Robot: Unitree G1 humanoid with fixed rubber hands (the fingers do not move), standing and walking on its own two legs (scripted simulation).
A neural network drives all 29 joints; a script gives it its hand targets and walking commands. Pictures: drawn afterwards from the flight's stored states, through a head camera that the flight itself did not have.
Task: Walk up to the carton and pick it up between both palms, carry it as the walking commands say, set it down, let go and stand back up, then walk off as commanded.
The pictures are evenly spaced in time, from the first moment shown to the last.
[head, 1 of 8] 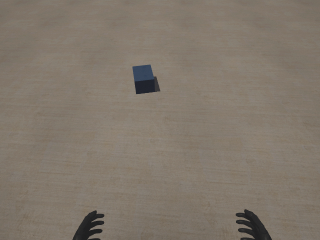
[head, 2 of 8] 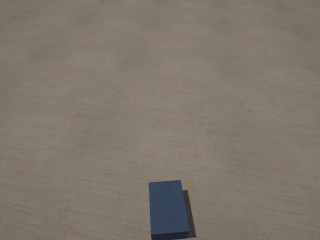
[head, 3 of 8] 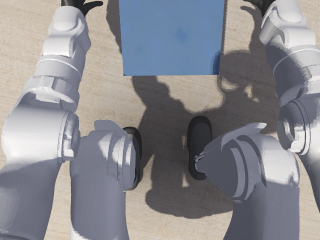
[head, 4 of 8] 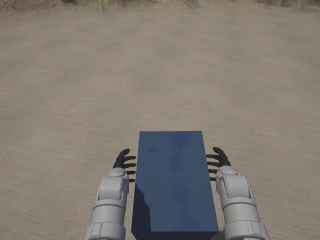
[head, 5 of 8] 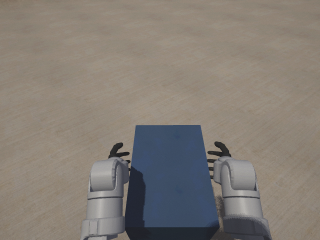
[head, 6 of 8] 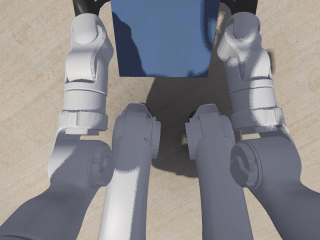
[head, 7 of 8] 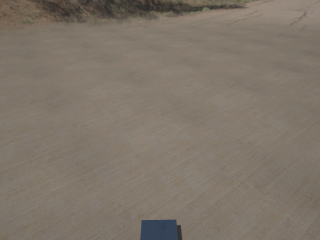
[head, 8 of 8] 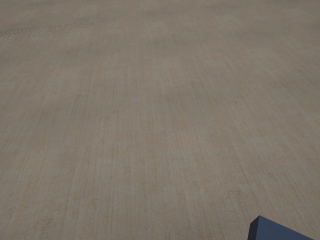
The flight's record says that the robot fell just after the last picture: no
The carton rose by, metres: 0.70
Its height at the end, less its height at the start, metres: +0.00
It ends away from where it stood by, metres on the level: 1.74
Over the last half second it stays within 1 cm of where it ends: yes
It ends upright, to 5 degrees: yes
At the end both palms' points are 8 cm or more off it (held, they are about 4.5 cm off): yes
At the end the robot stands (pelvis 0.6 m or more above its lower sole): yes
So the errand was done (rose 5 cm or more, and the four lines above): yes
